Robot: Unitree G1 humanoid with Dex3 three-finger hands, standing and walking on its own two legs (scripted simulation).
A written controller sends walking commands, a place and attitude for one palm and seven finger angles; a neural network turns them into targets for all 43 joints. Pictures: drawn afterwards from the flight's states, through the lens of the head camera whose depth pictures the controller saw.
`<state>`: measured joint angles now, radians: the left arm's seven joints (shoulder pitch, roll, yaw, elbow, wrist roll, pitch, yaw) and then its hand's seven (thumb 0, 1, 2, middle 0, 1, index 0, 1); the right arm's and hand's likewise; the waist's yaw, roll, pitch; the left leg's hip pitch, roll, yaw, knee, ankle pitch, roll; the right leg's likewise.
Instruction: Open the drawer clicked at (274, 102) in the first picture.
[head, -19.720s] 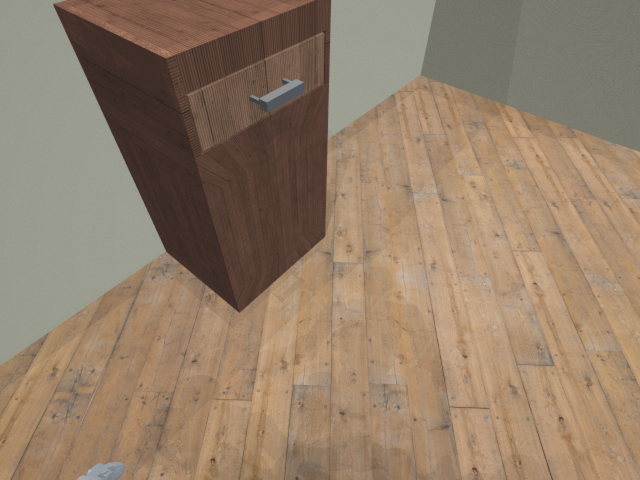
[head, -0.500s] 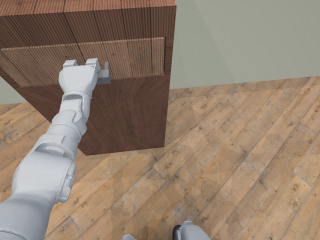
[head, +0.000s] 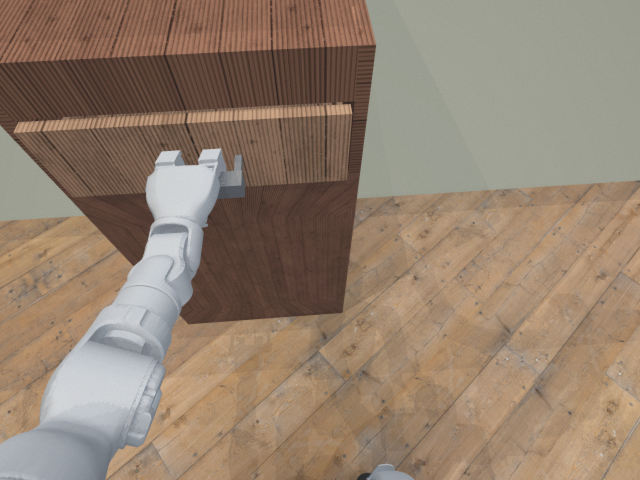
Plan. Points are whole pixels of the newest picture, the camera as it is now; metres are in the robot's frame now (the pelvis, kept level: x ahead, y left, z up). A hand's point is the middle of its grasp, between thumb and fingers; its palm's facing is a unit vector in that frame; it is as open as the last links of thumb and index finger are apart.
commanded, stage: pull the drawer open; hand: left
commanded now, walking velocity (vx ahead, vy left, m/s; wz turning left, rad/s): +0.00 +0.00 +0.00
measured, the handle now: (198, 174) +0.53 +0.16 +0.02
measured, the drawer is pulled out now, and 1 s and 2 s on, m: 0.02 0.08 0.19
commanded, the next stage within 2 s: none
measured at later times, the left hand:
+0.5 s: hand (196, 230) +0.44 +0.16 +0.00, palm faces -0.01 -0.06 -1.00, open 6.1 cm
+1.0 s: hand (191, 253) +0.41 +0.16 +0.00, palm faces -0.03 -0.02 -1.00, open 6.2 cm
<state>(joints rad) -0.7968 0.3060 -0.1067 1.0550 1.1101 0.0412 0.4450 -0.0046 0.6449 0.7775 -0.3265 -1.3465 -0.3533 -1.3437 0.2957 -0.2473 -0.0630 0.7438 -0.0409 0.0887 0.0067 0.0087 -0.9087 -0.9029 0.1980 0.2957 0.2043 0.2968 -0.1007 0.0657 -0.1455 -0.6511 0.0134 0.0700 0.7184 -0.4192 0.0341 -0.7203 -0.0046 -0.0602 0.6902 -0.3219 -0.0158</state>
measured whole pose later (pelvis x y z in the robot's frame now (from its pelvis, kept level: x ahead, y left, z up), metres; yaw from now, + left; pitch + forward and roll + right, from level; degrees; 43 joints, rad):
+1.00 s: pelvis -0.01 -0.01 +0.01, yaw +0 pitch +15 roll +0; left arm -0.63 0.24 -0.17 0.92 1.11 0.06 0.43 -0.02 0.63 0.78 -0.34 -1.35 -0.36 -1.33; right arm 0.18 -0.22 -0.04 0.67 -0.02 0.09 -0.04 0.01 -0.91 -0.90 0.20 0.30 0.20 0.30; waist -0.03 0.05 -0.13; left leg -0.55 0.00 0.06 0.68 -0.39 0.03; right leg -0.63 -0.01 -0.05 0.68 -0.31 -0.02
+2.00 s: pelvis -0.02 -0.02 +0.01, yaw -2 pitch +10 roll +1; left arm -0.07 0.25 -0.18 0.35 1.09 0.10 0.40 0.01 0.66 0.75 -0.26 -1.35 -0.37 -1.30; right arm 0.19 -0.23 -0.04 0.65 0.00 0.09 0.00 0.01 -0.91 -0.90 0.20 0.30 0.20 0.30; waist 0.01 0.06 -0.10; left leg -0.42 0.01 0.09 0.63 -0.38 0.01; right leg -0.53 0.01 -0.02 0.66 -0.30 -0.04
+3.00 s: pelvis -0.02 -0.03 +0.00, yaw -2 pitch +8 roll +2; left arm 0.41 0.27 -0.22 -0.08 1.11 0.08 0.48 0.03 0.62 0.78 -0.28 -1.33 -0.36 -1.31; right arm 0.11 -0.23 -0.02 0.62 -0.04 0.08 0.02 0.02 -0.91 -0.90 0.19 0.30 0.20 0.30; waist 0.05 0.05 -0.09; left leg -0.44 0.02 0.09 0.74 -0.44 0.00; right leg -0.56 0.02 -0.02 0.78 -0.36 -0.05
